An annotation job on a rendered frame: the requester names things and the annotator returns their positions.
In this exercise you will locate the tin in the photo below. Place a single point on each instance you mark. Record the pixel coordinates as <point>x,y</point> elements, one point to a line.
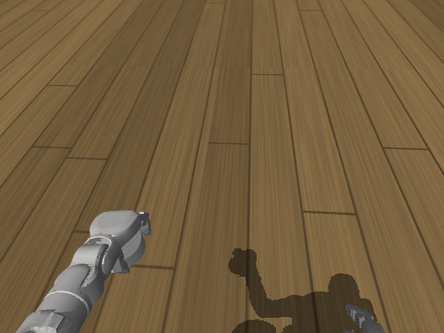
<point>134,249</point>

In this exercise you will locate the right robot hand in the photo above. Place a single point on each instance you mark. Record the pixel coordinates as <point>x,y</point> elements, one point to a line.
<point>363,319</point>

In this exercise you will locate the left robot arm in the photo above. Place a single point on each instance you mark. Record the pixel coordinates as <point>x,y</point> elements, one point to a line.
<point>67,305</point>

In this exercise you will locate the left robot hand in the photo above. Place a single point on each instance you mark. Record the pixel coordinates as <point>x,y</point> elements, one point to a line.
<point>123,226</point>

